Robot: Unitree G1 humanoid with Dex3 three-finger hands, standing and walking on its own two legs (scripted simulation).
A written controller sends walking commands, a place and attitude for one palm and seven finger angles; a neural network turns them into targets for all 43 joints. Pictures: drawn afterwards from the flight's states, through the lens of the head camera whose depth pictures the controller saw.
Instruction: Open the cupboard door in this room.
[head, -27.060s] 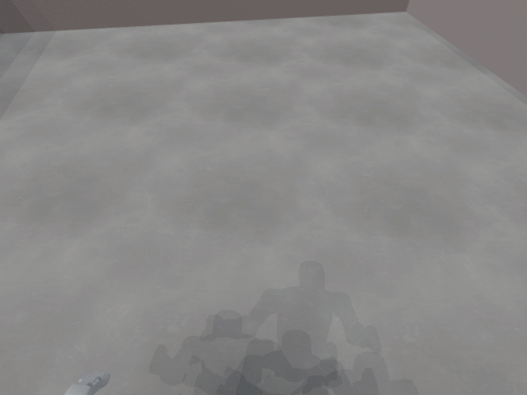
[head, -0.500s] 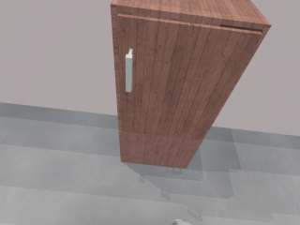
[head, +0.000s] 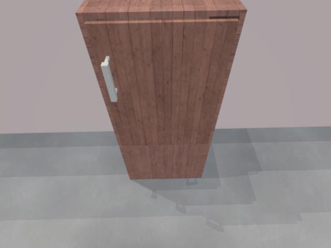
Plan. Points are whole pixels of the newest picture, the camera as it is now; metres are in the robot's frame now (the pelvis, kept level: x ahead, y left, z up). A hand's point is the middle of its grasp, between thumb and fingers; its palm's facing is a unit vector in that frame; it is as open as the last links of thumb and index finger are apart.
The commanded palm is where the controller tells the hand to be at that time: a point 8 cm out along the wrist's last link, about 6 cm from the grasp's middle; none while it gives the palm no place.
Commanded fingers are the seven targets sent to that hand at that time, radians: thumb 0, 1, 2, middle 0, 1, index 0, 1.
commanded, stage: come to a stop and stand still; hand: left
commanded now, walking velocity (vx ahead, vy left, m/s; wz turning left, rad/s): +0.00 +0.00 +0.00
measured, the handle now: (110, 79) +0.60 +0.19 +0.07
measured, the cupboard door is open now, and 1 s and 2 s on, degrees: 0 0 0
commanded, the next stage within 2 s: look again from close up in 0.50 s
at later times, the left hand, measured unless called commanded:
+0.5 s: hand out of the picture -0.02 +0.11 -0.17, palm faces +0.09 -0.98 -0.16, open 7.3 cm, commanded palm none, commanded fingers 0.00 0.90 0.90 -0.20 -0.30 -0.20 -0.30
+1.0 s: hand out of the picture +0.02 +0.21 -0.17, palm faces +0.02 -0.97 -0.22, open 7.4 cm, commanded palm none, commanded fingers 0.00 0.90 0.90 -0.20 -0.30 -0.20 -0.30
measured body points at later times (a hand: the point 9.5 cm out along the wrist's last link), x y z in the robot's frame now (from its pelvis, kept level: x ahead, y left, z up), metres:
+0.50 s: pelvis +0.01 -0.04 +0.01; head +0.03 -0.04 +0.46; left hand -0.03 +0.17 -0.16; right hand +0.02 -0.26 -0.16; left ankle +0.00 +0.12 -0.74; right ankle -0.01 -0.12 -0.74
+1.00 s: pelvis +0.00 +0.02 +0.00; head -0.01 +0.02 +0.45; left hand +0.02 +0.26 -0.15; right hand +0.02 -0.21 -0.15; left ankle +0.00 +0.11 -0.74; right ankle -0.01 -0.11 -0.74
